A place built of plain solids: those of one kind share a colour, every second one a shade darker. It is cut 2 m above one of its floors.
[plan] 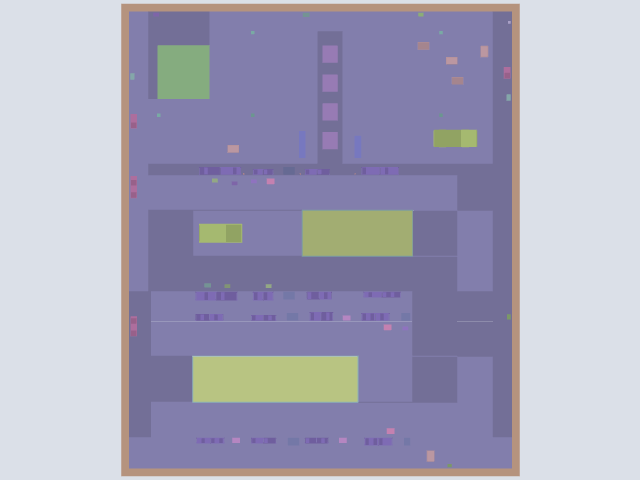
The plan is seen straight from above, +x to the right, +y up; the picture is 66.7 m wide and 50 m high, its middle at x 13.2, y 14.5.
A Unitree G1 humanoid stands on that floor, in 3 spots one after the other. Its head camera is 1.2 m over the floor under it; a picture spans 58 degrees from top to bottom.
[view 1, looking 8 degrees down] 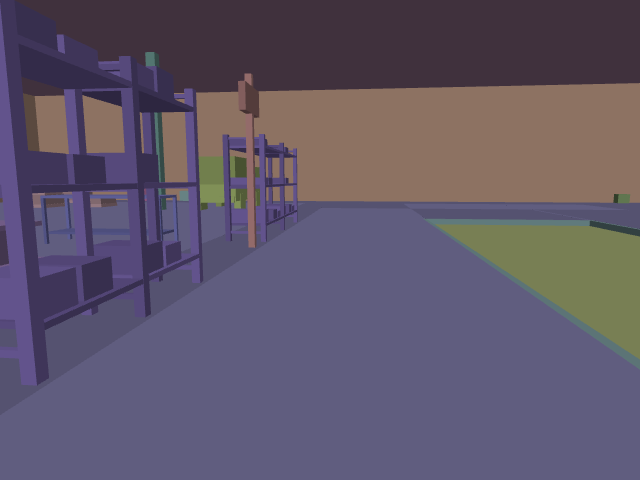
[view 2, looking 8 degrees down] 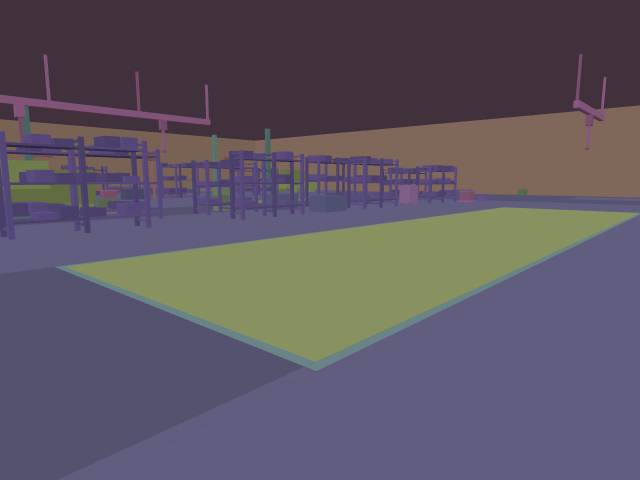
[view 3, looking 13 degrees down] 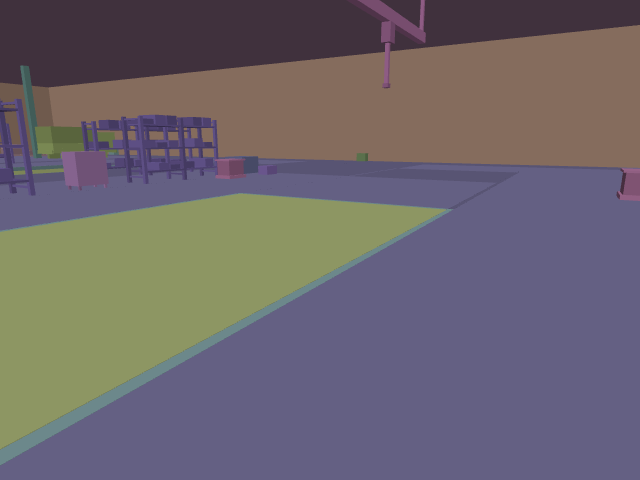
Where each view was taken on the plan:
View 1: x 9.39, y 19.40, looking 6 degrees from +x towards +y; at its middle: floor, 8.62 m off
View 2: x -2.01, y -4.20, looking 42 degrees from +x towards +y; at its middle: floor_pit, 8.62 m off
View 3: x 9.41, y -4.20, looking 30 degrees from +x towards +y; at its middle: floor_pit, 5.33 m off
